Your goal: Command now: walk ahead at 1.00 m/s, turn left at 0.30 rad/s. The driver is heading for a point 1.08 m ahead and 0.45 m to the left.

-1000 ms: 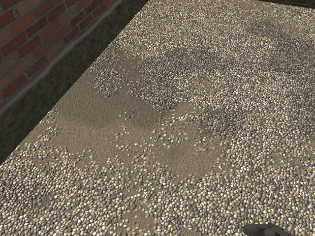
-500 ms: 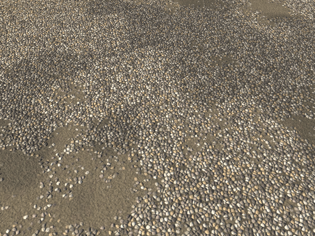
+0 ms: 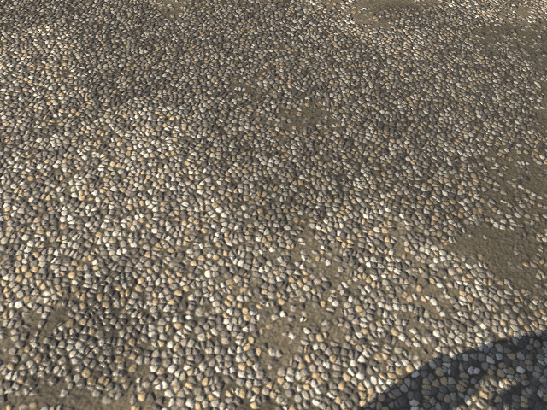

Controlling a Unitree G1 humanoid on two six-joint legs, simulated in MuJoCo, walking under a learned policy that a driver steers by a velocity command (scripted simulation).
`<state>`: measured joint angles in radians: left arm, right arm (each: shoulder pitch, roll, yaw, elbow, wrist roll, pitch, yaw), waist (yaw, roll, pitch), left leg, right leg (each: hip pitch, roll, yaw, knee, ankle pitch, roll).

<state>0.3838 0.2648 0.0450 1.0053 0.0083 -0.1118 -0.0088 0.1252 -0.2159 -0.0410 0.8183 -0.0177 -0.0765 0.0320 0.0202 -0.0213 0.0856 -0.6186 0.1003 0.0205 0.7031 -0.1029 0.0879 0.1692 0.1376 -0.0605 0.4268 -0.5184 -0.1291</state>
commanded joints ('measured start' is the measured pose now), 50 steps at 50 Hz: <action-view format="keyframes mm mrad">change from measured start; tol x64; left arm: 1 -139 191 41 -80 29 2 3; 50 -97 142 -8 -385 54 16 18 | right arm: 1 534 -167 -79 121 -2 18 -6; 50 173 -275 -65 -137 1 44 -46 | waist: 1 -322 -4 -187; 50 17 -92 -38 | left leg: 1 712 -172 126 -24 -93 88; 4 860 165 -852 -485 -652 273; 17 381 -45 -365 -578 200 126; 25 -165 -124 -140 764 -256 54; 42 402 -212 164 63 2 131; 46 1109 134 -743 -263 -125 421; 50 517 60 -582 -450 70 307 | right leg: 1 -363 -234 -21 496 1358 -51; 3 -891 19 77 1175 114 29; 18 -542 -164 63 78 640 146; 25 140 -582 869 -206 -404 -23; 42 -191 -391 -206 168 1601 122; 45 -828 -147 -133 1231 -20 141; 50 -918 -260 132 954 123 180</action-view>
